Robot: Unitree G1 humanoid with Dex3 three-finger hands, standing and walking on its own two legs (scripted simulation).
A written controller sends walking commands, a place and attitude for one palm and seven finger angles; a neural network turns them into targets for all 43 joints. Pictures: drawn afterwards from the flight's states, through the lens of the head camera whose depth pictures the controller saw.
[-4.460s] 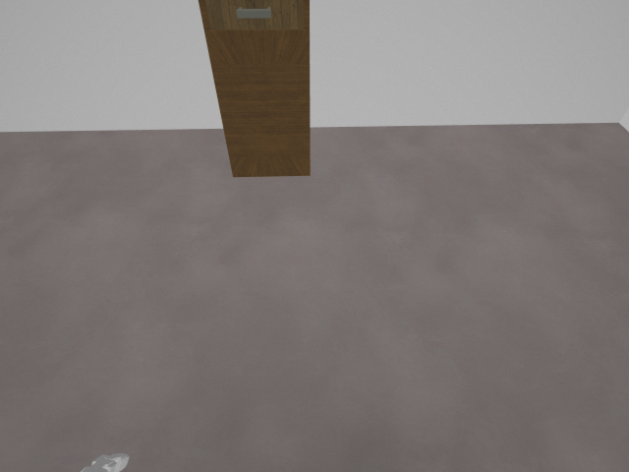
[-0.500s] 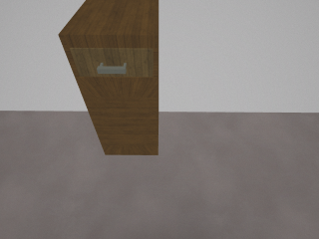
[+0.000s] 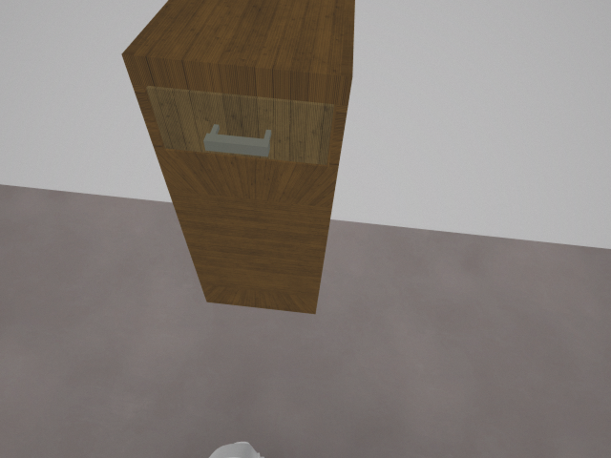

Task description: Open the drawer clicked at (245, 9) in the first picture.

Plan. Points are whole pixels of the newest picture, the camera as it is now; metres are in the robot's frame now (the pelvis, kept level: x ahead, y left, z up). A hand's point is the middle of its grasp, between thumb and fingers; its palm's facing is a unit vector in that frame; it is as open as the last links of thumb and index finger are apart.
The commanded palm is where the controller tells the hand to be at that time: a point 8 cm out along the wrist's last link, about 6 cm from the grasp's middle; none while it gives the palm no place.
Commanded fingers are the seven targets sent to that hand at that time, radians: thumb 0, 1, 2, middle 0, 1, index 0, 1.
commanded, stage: take the last steps up to it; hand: left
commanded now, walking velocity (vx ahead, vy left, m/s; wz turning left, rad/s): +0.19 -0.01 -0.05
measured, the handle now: (239, 138) +0.64 +0.19 +0.02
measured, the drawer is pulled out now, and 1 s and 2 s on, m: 0.00 0.00 0.00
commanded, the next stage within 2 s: come to a stop and stand still in 0.12 s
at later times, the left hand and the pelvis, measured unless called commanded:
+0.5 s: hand (219, 404) +0.21 +0.15 -0.14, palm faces +0.00 -0.97 -0.23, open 7.3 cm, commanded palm none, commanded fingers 0.00 0.90 0.90 -0.20 -0.30 -0.20 -0.30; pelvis +0.11 -0.02 +0.02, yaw +0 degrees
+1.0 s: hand out of the picture +0.09 +0.19 -0.16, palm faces -0.01 -0.98 -0.22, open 7.4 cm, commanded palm none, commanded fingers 0.00 0.90 0.90 -0.20 -0.30 -0.20 -0.30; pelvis +0.09 +0.00 +0.02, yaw -2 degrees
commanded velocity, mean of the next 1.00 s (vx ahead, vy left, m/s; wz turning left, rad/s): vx -0.03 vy -0.02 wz -0.01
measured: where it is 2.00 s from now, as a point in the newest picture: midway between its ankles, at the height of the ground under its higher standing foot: outside the picture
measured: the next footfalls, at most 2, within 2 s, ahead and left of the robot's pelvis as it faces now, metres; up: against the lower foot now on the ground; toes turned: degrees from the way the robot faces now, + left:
right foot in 0.30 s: +0.17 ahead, -0.11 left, +0.00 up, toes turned -9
left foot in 0.68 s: +0.14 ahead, +0.13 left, +0.00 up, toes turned +2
